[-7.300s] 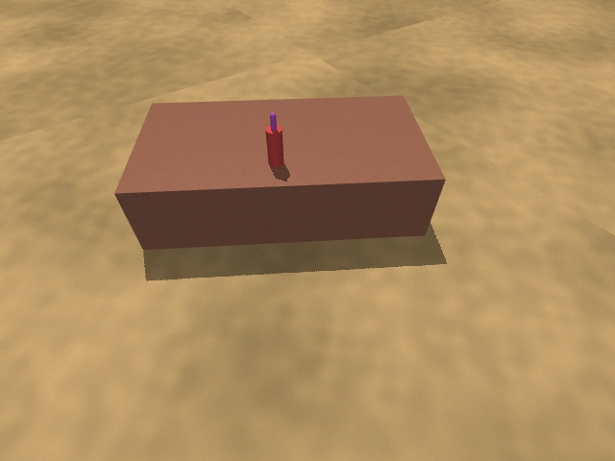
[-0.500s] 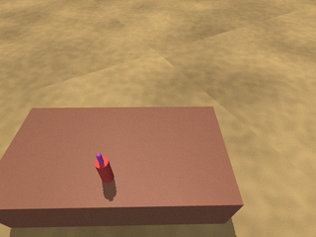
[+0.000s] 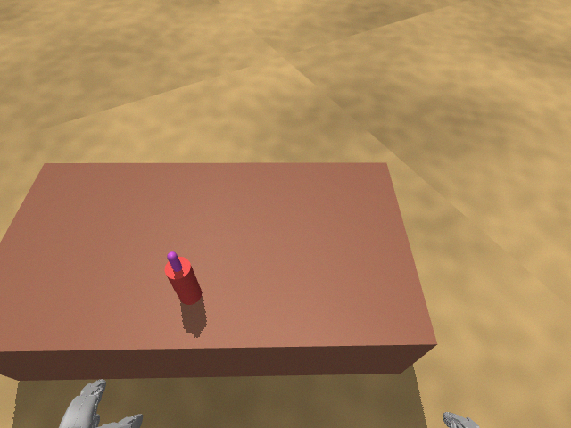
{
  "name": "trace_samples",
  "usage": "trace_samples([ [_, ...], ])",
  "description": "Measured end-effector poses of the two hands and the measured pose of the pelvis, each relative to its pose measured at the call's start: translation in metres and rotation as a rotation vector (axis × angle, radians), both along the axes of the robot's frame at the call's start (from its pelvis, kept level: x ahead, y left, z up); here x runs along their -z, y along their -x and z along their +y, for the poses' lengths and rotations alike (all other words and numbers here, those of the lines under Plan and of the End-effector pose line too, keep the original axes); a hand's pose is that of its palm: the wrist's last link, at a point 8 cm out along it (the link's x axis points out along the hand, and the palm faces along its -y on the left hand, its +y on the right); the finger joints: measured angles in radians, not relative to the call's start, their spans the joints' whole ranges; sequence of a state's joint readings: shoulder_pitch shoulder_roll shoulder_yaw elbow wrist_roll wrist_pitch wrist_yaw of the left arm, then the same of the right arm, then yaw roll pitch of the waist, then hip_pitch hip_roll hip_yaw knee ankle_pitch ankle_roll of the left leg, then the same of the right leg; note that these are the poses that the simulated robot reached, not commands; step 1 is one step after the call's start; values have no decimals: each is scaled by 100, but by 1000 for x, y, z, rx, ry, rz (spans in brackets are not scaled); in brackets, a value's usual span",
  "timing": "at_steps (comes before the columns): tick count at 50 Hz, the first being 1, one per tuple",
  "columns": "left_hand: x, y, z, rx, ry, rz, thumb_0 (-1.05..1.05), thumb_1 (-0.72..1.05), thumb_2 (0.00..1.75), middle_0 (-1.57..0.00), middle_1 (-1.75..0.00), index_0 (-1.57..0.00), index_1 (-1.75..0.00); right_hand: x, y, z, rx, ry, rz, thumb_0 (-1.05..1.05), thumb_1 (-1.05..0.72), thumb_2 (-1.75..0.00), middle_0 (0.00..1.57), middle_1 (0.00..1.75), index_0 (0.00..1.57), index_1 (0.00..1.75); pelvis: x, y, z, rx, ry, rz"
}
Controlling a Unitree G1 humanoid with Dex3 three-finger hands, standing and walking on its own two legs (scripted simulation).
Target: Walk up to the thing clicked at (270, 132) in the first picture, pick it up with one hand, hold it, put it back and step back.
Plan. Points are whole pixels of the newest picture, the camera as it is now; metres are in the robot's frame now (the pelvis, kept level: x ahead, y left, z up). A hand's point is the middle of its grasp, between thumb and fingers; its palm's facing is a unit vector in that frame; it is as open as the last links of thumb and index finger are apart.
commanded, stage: go down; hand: left
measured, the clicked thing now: (181, 276) +0.51 +0.26 -0.33
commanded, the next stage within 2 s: none
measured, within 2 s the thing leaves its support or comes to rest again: neither
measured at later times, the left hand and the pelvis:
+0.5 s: hand (106, 421) +0.17 +0.28 -0.14, palm faces +0.05 -0.94 -0.33, open 17.1 cm; pelvis +0.02 +0.01 -0.02, yaw +0 degrees
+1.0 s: hand out of the picture +0.16 +0.28 -0.13, palm faces +0.07 -0.94 -0.34, open 17.5 cm; pelvis +0.02 +0.01 -0.05, yaw +1 degrees
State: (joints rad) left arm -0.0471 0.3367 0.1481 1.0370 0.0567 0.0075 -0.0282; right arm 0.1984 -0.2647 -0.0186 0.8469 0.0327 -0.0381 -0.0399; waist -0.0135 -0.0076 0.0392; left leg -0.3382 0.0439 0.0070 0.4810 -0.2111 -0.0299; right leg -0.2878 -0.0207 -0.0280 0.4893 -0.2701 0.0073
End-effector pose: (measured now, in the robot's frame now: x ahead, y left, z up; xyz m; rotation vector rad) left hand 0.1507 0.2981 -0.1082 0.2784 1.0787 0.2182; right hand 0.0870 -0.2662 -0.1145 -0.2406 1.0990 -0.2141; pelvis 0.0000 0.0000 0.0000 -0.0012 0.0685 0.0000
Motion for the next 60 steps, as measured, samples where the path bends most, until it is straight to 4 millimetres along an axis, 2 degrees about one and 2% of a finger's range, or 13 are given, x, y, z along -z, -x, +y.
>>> trace_samples([
  [4,-8,-13,8,2,-20,-13,1,33,35,-7,-6,-7,-5,-2,-2,9,24,-18,-39,0,-99,-92,20,30,21,30,1,-6,2,8,1,14],
  [9,-11,-11,16,-11,-32,43,1,7,20,-6,-3,-6,-2,-4,-17,15,19,-22,-104,1,-96,-91,20,30,21,30,4,-12,7,7,3,20],
  [16,-6,-3,17,-34,2,61,0,-26,10,-7,-3,-7,-3,-9,-48,20,-26,1,-194,1,-91,-90,20,30,21,30,11,-16,12,2,6,43],
  [22,-5,-6,20,-25,2,32,0,-42,6,-8,-4,-7,-3,-12,-69,23,-55,32,-246,1,-88,-89,20,30,21,30,17,-21,13,-5,11,62],
  [28,-8,-10,24,-21,-8,22,0,-49,4,-8,-4,-8,-4,-10,-82,26,-61,45,-291,1,-86,-89,20,30,21,30,24,-26,14,-11,19,78],
  [34,-9,-10,26,-21,-2,22,0,-51,3,-8,-4,-8,-4,-5,-86,30,-61,47,-320,1,-86,-88,20,30,21,30,31,-28,15,-13,25,95],
  [46,-9,-2,27,-15,-7,-3,0,-55,4,-9,-4,-8,-4,5,-79,33,-52,56,-356,1,-86,-88,20,30,21,30,46,-21,16,-18,35,123],
  [60,-13,20,32,-50,-22,-24,0,-56,5,-8,-5,-7,-5,9,-70,31,-49,74,-414,1,-86,-88,20,30,21,30,57,-7,11,-26,41,132],
])
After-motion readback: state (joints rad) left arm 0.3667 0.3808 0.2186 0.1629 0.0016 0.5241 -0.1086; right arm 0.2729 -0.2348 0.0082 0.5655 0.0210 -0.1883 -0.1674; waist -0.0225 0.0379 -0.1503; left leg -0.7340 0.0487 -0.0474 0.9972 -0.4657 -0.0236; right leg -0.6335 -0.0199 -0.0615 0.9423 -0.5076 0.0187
